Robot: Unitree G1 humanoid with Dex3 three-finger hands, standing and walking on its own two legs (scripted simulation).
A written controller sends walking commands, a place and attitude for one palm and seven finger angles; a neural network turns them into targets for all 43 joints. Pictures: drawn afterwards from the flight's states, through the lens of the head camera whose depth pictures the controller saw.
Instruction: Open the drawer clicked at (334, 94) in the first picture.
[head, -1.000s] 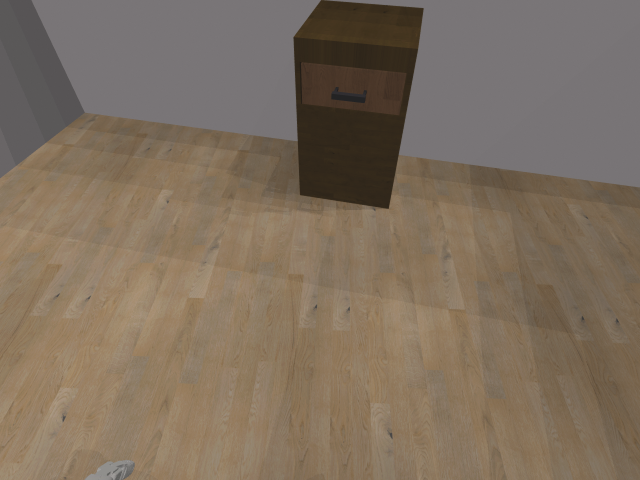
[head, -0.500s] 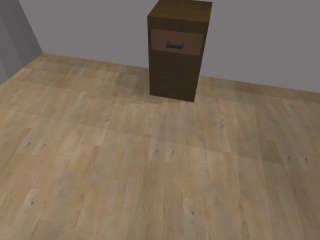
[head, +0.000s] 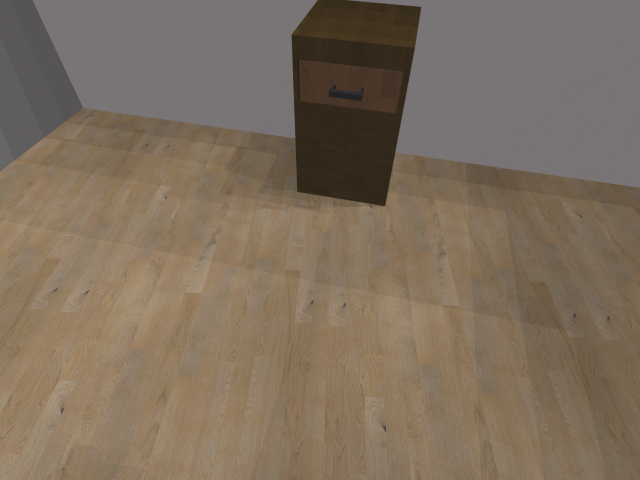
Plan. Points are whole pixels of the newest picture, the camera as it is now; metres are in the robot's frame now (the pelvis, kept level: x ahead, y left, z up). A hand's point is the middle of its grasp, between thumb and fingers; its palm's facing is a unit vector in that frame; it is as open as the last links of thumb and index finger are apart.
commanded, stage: look at it before walking up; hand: left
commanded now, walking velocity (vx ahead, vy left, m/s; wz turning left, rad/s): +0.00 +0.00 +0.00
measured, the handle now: (346, 92) +1.44 -0.03 -0.21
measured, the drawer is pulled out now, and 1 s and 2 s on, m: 0.00 0.00 0.00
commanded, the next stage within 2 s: walk to a spot facing it in 0.44 s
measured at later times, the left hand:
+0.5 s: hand out of the picture +0.07 +0.25 -0.16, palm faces -0.04 -0.94 -0.33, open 7.4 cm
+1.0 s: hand out of the picture +0.09 +0.17 -0.19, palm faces -0.12 -0.98 -0.17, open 7.4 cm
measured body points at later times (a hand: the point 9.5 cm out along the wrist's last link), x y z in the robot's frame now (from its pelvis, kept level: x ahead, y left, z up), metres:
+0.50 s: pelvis +0.01 +0.00 +0.00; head +0.01 +0.00 +0.45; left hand +0.08 +0.30 -0.13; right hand +0.09 -0.30 -0.13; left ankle +0.01 +0.12 -0.74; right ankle +0.01 -0.12 -0.74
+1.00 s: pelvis +0.11 -0.01 -0.02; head +0.12 -0.02 +0.43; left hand +0.09 +0.22 -0.18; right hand +0.03 -0.24 -0.18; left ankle +0.01 +0.12 -0.74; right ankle +0.06 -0.11 -0.73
